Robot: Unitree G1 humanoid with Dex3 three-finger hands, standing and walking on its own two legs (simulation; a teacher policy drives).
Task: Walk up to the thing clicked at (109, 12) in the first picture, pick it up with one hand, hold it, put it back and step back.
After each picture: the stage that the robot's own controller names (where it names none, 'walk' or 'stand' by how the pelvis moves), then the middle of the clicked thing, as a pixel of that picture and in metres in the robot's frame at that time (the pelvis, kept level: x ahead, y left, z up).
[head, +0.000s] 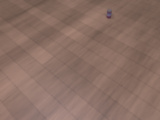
stand; (109, 13) +1.92 -0.29 -0.72
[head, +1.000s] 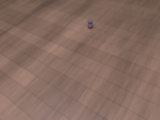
walk; (90, 24) +1.81 +0.10 -0.70
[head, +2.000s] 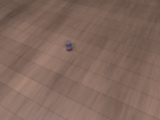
walk; (68, 46) +1.21 +0.29 -0.72
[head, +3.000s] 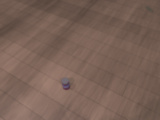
walk; (65, 84) +0.72 +0.24 -0.71
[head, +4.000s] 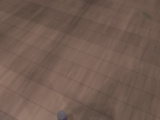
stand; (62, 117) +0.40 +0.20 -0.69
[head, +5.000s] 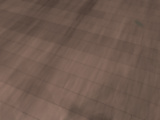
walk; out of the picture +0.37 +0.21 -0.72
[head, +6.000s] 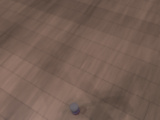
stand; (74, 109) +0.41 +0.17 -0.68
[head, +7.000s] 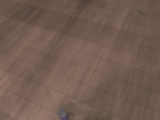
walk; (63, 115) +0.42 +0.19 -0.70
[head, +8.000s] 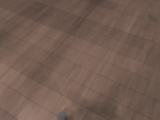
stand; (61, 118) +0.39 +0.21 -0.69
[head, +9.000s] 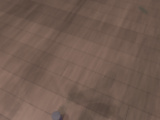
walk; (57, 117) +0.37 +0.23 -0.70
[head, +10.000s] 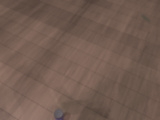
stand; (59, 115) +0.40 +0.17 -0.71
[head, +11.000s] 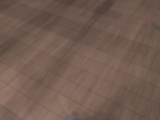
stand; out of the picture +0.43 +0.16 -0.71
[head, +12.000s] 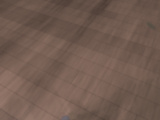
stand; out of the picture +0.43 +0.19 -0.72
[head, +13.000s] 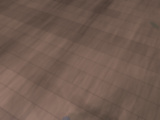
stand; out of the picture +0.41 +0.18 -0.73
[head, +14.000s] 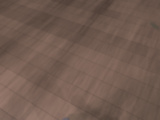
stand; out of the picture +0.41 +0.19 -0.73
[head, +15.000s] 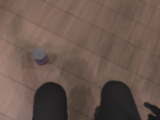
go down; (40, 57) +0.48 +0.20 -0.38
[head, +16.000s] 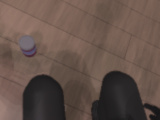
go down; (28, 47) +0.49 +0.22 -0.29
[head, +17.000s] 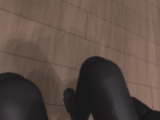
close in; out of the picture +0.47 +0.27 -0.23
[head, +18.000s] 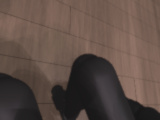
close; out of the picture +0.46 +0.28 -0.23
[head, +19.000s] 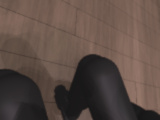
lift; out of the picture +0.44 +0.25 -0.23
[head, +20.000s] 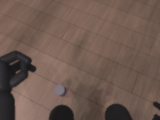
close; (60, 90) +0.42 +0.16 -0.51
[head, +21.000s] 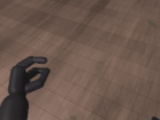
hold; out of the picture +0.39 +0.15 -0.67
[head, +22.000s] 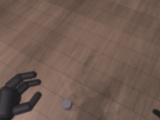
hold; (66, 104) +0.40 +0.15 -0.60
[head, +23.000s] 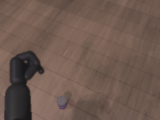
crouch; (62, 103) +0.41 +0.15 -0.62
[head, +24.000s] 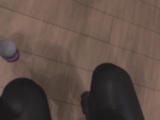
lower; (9, 51) +0.46 +0.21 -0.26
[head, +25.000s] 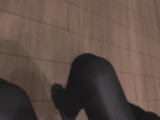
lower; out of the picture +0.44 +0.25 -0.23
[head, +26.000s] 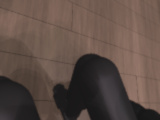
lower; out of the picture +0.43 +0.25 -0.23
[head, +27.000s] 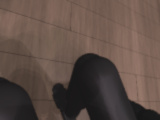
lower; out of the picture +0.44 +0.25 -0.23
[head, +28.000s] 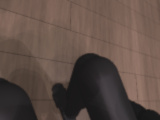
lower; out of the picture +0.44 +0.25 -0.23
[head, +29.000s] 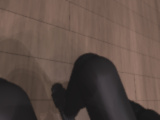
open; out of the picture +0.42 +0.24 -0.23
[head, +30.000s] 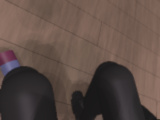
stand; (10, 67) +0.36 +0.19 -0.27
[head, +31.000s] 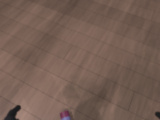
stand; out of the picture +0.32 +0.13 -0.63
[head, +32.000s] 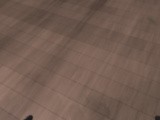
stand; out of the picture +0.32 +0.11 -0.69
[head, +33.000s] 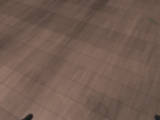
stand; out of the picture +0.32 +0.08 -0.69
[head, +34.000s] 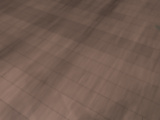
stand; out of the picture +0.34 +0.03 -0.74
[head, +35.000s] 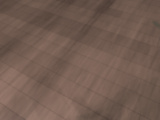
stand; out of the picture +0.33 +0.00 -0.75
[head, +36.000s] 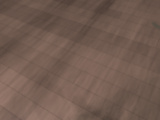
walk; out of the picture +0.34 -0.06 -0.75
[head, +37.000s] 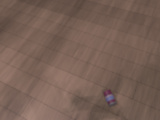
walk; (109, 97) +0.50 -0.13 -0.73
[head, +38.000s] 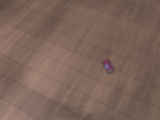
walk; (108, 66) +0.78 -0.21 -0.73
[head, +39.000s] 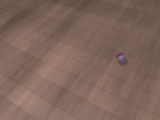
stand; (121, 58) +1.06 -0.28 -0.73
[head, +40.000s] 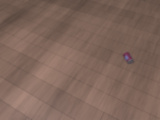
stand; (128, 57) +1.08 -0.41 -0.75
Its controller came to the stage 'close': yes
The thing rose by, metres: 0.01
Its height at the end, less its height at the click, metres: -0.02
